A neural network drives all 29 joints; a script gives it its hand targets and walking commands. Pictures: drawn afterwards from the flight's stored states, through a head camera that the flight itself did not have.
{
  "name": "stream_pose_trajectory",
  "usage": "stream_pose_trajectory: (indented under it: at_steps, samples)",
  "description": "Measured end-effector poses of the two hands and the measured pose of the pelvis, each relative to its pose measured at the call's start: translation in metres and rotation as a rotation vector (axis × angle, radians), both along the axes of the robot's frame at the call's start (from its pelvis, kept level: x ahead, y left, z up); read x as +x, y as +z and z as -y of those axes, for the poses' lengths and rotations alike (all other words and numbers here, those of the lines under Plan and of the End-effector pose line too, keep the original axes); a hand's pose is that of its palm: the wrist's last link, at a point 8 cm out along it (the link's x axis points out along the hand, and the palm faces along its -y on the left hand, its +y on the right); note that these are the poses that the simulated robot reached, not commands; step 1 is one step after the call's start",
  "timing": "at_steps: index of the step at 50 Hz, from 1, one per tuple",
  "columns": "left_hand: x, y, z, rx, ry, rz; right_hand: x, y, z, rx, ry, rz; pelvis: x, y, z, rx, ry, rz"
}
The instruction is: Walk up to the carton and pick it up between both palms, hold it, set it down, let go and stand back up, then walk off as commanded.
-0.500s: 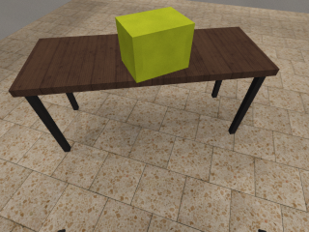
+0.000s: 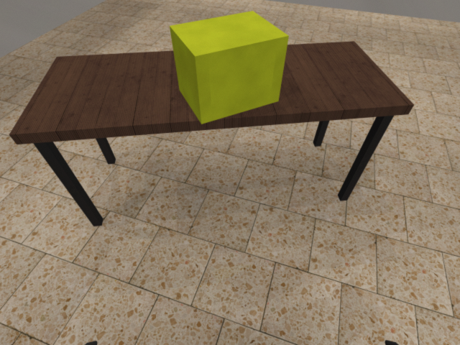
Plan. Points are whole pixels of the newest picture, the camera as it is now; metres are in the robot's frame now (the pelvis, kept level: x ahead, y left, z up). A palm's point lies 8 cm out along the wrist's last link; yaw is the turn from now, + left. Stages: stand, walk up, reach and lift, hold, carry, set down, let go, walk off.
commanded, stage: stand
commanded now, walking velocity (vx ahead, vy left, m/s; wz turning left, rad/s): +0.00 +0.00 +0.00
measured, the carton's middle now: (227, 66) +0.96 +0.04 -0.01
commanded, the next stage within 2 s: none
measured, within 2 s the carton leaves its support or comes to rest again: neither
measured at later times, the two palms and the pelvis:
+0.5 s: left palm out of the picture +0.09 +0.29 -0.11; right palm out of the picture +0.09 -0.30 -0.12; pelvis +0.01 +0.00 +0.00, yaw +0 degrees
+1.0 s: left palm out of the picture +0.09 +0.29 -0.12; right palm out of the picture +0.09 -0.31 -0.12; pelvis +0.02 -0.01 +0.00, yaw +0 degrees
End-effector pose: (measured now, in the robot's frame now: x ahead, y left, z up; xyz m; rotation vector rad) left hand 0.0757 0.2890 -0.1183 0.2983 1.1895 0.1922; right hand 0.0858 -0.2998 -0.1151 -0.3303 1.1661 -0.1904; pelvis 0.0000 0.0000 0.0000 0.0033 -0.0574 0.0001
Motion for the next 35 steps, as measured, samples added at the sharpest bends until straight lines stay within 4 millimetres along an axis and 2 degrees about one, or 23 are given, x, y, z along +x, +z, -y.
stream_pose_trajectory:
  at_steps: [10, 24, 35]
  samples:
    - [0.000, 0.000, -0.001, 0.007, -0.001, -0.019, -0.003, -0.001, 0.001, -0.001, -0.005, -0.017, 0.003, 0.001, 0.001, -0.003, -0.003, -0.004]
    - [0.016, 0.003, -0.002, 0.017, -0.008, 0.002, 0.006, -0.002, 0.002, 0.003, -0.012, -0.015, 0.009, 0.001, 0.003, -0.001, -0.002, -0.004]
    - [0.020, 0.004, 0.000, 0.019, -0.004, 0.006, 0.010, -0.001, 0.005, 0.000, -0.014, -0.009, 0.013, 0.001, 0.005, 0.001, -0.002, -0.004]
